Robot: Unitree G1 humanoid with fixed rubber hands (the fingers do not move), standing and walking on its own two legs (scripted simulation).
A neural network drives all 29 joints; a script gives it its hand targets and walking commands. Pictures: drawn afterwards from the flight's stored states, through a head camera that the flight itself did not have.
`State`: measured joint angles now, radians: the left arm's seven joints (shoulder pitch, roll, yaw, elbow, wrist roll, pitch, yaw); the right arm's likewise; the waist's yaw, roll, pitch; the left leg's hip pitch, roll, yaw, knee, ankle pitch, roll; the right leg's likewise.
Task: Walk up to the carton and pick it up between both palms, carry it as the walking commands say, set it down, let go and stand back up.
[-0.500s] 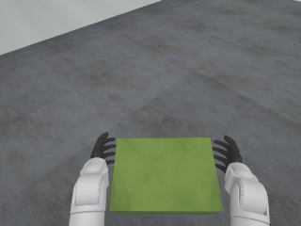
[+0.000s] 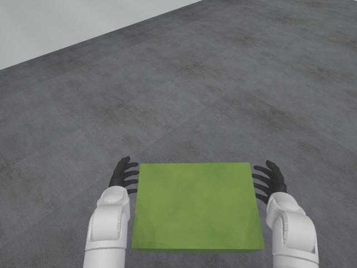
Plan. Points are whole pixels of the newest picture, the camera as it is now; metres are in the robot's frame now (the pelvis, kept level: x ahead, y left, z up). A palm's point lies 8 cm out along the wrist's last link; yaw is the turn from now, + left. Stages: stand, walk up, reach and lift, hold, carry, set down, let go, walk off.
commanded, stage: carry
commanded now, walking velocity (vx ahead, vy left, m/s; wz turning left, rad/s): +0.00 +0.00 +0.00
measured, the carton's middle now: (194, 209) +0.27 -0.02 -0.06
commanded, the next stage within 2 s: none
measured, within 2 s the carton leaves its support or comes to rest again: neither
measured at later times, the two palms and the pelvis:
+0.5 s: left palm (145, 106) +0.54 +0.13 +0.04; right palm (261, 110) +0.53 -0.21 +0.05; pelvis +0.26 -0.02 +0.00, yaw +0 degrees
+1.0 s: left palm (152, 67) +0.78 +0.13 +0.01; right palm (243, 73) +0.77 -0.21 +0.01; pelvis +0.51 -0.03 -0.01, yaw -2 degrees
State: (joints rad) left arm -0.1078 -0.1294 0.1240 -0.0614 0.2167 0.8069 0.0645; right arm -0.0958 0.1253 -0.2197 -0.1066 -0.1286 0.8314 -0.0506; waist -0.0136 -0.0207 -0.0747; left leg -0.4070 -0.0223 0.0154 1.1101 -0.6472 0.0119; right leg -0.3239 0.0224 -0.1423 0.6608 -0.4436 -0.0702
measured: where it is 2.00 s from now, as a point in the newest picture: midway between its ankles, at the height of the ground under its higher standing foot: (187, 162)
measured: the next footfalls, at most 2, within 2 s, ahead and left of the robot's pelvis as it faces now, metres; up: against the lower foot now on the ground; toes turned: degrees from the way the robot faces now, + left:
left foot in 0.08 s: +0.08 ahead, +0.09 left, +0.00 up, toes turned +2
right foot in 0.32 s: +0.23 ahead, -0.09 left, +0.00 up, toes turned -8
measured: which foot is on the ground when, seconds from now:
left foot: up 0.00-0.06, down 0.08-0.36, up 0.38-0.50, down 0.52-0.68, up 0.70-0.84, down 0.86-1.00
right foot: down 0.00-0.10, up 0.12-0.30, down 0.32-0.88, up 0.90-1.00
